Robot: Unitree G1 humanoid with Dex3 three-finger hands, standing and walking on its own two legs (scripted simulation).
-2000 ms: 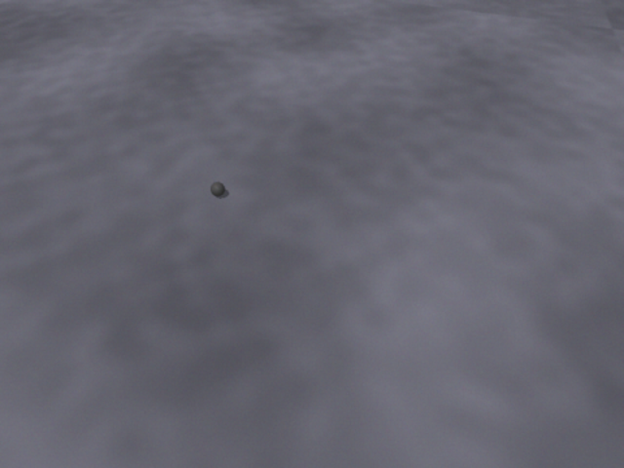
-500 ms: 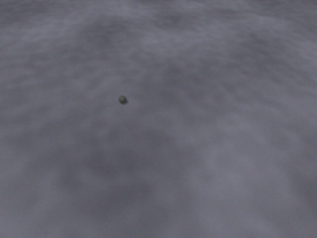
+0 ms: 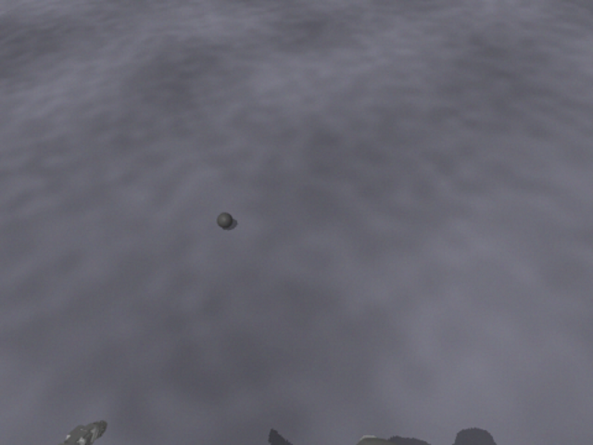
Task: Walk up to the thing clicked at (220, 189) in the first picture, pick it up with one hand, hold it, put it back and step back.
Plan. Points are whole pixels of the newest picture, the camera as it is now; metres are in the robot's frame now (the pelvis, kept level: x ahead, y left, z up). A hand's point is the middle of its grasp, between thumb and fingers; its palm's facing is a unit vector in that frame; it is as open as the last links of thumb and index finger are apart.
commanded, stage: walk up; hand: left
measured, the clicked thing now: (224, 220) +1.09 +0.34 -0.72
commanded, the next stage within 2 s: none
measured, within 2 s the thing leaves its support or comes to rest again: neither
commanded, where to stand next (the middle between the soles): +0.73 +0.11 m, yaw -3 degrees
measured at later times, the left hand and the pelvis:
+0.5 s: hand (83, 381) +0.26 +0.37 -0.15, palm faces -0.05 -0.93 -0.36, open 7.4 cm; pelvis +0.22 +0.09 +0.01, yaw +0 degrees
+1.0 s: hand (134, 243) +0.52 +0.34 -0.10, palm faces -0.04 -0.91 -0.41, open 7.4 cm; pelvis +0.41 +0.07 +0.01, yaw -1 degrees
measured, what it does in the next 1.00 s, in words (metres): walks ahead: left foot, then right foot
